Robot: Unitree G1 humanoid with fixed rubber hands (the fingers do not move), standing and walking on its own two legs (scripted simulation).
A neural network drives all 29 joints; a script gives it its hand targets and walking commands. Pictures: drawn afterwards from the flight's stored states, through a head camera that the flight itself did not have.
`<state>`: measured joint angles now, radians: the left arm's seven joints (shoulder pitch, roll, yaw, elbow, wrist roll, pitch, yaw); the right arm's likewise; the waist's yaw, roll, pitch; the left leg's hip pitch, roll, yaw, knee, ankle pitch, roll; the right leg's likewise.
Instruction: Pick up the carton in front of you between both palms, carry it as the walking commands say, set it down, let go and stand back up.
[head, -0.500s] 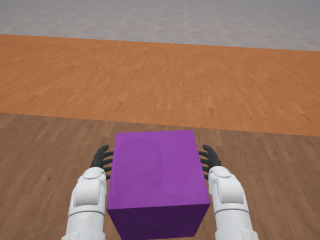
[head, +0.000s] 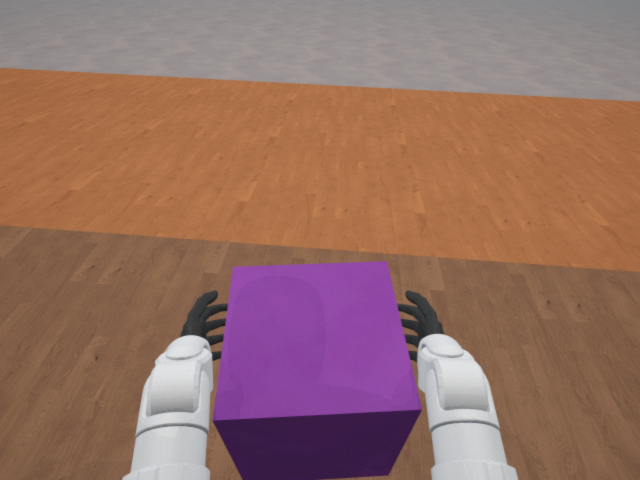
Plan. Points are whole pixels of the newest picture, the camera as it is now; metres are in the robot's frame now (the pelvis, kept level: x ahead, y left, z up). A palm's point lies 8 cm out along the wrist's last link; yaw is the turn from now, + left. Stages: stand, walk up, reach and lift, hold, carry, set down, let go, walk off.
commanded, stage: hold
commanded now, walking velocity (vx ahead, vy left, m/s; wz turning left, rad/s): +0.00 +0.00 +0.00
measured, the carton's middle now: (314, 375) +0.29 +0.00 -0.03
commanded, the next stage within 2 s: carry in 0.06 s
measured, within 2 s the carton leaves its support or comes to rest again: neither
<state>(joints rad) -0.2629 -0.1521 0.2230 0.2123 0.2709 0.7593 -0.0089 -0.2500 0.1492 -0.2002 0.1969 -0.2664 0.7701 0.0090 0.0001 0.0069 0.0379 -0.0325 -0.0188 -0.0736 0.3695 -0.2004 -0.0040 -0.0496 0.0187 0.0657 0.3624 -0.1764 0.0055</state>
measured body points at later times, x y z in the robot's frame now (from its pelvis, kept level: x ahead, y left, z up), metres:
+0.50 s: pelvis +0.11 +0.01 +0.00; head +0.10 +0.01 +0.45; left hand +0.40 +0.17 +0.08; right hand +0.39 -0.14 +0.08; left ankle +0.01 +0.13 -0.75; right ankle +0.14 -0.09 -0.73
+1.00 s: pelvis +0.40 +0.05 -0.02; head +0.40 +0.06 +0.43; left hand +0.68 +0.21 +0.05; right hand +0.69 -0.09 +0.05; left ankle +0.48 +0.13 -0.75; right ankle +0.21 -0.08 -0.69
